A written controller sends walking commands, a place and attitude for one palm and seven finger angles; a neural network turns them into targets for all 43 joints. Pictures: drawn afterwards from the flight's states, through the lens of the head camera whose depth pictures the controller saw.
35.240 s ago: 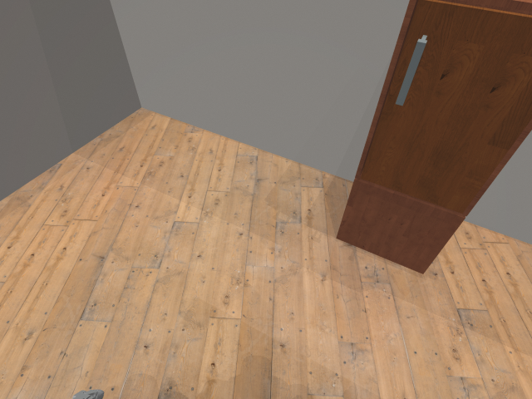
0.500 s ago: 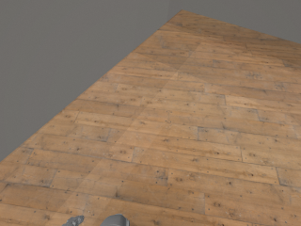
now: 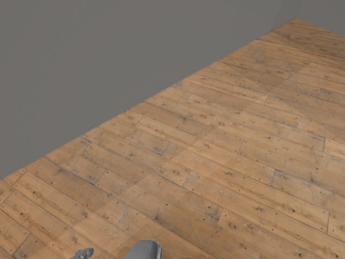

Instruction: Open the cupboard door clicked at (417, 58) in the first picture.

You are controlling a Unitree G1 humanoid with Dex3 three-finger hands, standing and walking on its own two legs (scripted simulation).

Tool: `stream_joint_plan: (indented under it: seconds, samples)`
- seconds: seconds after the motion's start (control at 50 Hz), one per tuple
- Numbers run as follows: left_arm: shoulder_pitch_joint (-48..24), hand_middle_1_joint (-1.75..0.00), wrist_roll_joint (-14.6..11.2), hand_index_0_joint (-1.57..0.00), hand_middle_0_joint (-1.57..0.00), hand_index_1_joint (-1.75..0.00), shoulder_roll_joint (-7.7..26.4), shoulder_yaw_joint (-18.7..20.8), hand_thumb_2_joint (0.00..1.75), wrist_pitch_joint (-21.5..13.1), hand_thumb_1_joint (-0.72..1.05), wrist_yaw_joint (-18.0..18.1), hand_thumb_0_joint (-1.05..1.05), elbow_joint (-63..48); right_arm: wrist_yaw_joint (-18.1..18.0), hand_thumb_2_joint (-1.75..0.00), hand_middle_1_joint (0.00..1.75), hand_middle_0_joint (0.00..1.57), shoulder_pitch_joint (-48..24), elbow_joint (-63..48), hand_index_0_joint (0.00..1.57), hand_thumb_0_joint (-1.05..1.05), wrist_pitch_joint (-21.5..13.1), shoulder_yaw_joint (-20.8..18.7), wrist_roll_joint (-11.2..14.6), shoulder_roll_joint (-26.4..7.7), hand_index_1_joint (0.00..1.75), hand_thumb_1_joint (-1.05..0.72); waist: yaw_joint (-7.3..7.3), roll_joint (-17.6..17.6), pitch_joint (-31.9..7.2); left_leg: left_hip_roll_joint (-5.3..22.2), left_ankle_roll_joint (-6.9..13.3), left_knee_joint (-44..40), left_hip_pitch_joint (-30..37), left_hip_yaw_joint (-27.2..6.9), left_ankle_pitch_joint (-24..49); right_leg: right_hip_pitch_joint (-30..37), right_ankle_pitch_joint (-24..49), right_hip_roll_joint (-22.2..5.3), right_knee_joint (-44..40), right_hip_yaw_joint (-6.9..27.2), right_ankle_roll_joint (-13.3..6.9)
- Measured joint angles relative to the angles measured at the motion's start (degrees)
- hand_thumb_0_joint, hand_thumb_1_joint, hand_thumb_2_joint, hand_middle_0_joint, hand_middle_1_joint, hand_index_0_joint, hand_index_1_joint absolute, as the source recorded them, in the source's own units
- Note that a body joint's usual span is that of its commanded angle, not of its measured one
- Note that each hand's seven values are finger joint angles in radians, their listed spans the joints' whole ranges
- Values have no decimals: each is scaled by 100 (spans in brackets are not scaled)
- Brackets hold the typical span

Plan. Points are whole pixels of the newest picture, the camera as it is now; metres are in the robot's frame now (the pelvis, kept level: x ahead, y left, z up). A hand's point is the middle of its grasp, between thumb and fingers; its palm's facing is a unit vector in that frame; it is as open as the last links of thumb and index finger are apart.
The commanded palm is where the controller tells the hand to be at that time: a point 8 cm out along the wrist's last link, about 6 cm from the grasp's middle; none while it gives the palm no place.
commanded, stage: turn to face it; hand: left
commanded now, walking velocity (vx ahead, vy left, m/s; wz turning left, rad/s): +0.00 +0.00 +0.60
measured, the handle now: out of the picture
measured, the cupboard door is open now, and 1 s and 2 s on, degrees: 48 48 48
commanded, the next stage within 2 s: none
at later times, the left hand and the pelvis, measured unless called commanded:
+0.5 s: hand out of the picture +0.03 +0.22 -0.15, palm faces +0.34 -0.90 -0.28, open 7.4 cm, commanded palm none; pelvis +0.01 -0.02 +0.00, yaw +18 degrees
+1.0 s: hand out of the picture -0.05 +0.17 -0.18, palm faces +0.62 -0.75 -0.23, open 7.4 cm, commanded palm none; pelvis +0.02 -0.03 -0.01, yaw +37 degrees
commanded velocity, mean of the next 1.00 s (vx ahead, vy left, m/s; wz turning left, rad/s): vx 0.00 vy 0.00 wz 0.60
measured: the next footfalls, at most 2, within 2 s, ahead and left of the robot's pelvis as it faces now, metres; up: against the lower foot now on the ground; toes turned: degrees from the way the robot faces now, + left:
left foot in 0.28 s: +0.02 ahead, +0.13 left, +0.00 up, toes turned +17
right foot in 0.58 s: +0.10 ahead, -0.14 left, +0.00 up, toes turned +17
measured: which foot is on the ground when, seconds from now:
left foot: up 0.00-0.26, down 0.28-0.56, up 0.58-0.88, down 0.90-1.00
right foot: down 0.00-0.26, up 0.28-0.56, down 0.58-0.90, up 0.92-1.00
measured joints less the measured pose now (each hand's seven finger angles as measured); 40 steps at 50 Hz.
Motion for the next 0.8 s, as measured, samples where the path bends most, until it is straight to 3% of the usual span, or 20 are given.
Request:
stream_joint_plan:
  seconds: [0.04,0.08,0.2,0.26,0.28,0.32,0.36,0.4,0.48,0.56,0.6,0.66,0.7,0.8]
  samples:
    - [74,-30,5,-20,-20,-30,-74,-34,90,12,91,19,1,48,28,-90,30,20,-39,6,20,0,9,-1,7,18,30,-91,-46,-81,3,65,-63,334,-76,198,131,169,103,-80,-263,-139,-9]
    - [123,-30,10,-20,-20,-30,-122,-61,90,5,90,16,1,99,49,-90,30,20,-57,-1,20,0,0,17,20,62,30,-91,-70,-200,6,126,-113,31,48,372,160,309,178,-167,-480,-286,-17]
    - [193,-30,26,-21,-20,-30,-111,-27,89,-57,91,-7,1,185,69,-90,30,20,-182,-15,20,0,-42,96,51,160,30,-91,57,-428,73,184,-78,-1699,731,698,136,444,97,-352,-503,-761,22]
    - [275,-30,-12,-21,-20,-30,-6,36,89,-26,91,-42,1,232,78,-90,30,20,-214,-112,20,0,-134,144,38,168,30,-91,80,-478,38,175,63,-2835,1217,820,911,306,-176,-468,-36,-985,108]
    - [312,-30,-37,-21,-20,-30,29,52,89,13,91,-60,1,238,79,-90,30,20,-196,-170,20,0,-192,141,19,140,30,-91,56,-424,-27,209,224,-2998,1251,733,1170,120,-390,-459,391,-952,226]
    - [212,-30,-38,-21,-20,-30,179,100,89,178,91,-48,1,306,35,-90,30,20,-216,-183,20,0,-262,149,-8,213,30,-91,65,-561,16,115,341,-2664,1087,653,917,-322,-1018,-405,1475,-396,387]
    - [84,-30,-38,-20,-20,-30,258,153,90,289,91,-33,1,374,-30,-90,30,20,-144,-187,20,0,-291,172,-29,253,30,-91,72,-563,3,88,325,-2666,1065,528,828,-691,-1026,-250,2258,10,468]
    - [-22,-30,-41,-20,-20,-30,286,177,90,309,91,-52,1,368,-79,-90,30,20,-68,-151,20,0,-290,184,-42,259,30,-91,82,-492,-10,85,257,-2856,1119,397,942,-895,-794,-148,2521,239,507]
    - [-161,-30,-64,-20,-20,-30,271,169,90,255,91,-81,1,221,-92,-90,30,20,62,-63,20,0,-252,183,-64,228,30,-91,47,-279,-20,115,190,-3124,1179,118,1139,-781,-653,1,1753,407,507]
    - [-188,-30,-75,-20,-20,-30,247,126,90,113,91,-90,1,42,-76,-90,30,20,195,-16,20,0,-165,132,-36,184,30,-91,-22,-123,-83,99,25,-2923,1015,-183,1077,-130,-49,160,72,358,445]
    - [-187,-30,-25,-20,-20,-30,180,95,90,2,91,-54,1,4,-58,-90,30,20,209,12,20,0,-109,66,6,113,30,-91,-33,-42,-74,53,40,-2175,716,-230,451,-50,96,136,-88,247,222]
    - [-135,-30,-11,-20,-20,-30,18,10,90,-39,91,3,1,1,-34,-90,30,20,141,96,20,0,-16,-4,6,3,30,-91,-67,8,12,-9,10,-322,182,-42,-83,111,-18,17,-97,21,80]
    - [-67,-30,-2,-20,-20,-30,-47,-26,90,-14,91,21,1,32,-2,-90,30,20,89,108,20,0,12,-12,14,-1,30,-91,-98,-67,33,45,-52,159,55,162,-6,263,50,-73,-298,-95,83]
    - [29,-30,20,-20,-20,-30,-97,-66,90,-11,90,-9,1,121,62,-90,30,20,-4,60,20,0,-23,50,41,96,30,-91,-90,-360,76,170,-115,-985,430,574,69,487,123,-309,-558,-447,127]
